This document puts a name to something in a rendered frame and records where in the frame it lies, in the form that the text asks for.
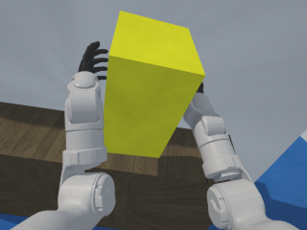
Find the robot left forearm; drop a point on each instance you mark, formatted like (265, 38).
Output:
(84, 124)

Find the left robot hand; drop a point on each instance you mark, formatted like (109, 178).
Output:
(88, 61)

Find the pedestal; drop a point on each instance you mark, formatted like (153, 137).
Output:
(165, 193)

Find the carton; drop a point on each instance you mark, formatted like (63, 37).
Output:
(153, 73)

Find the left robot upper arm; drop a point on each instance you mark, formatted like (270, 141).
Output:
(84, 199)

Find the robot right forearm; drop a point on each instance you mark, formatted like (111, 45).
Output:
(220, 162)

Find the right robot upper arm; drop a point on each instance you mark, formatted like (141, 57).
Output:
(237, 205)

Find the right robot hand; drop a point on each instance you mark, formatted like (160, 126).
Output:
(200, 89)

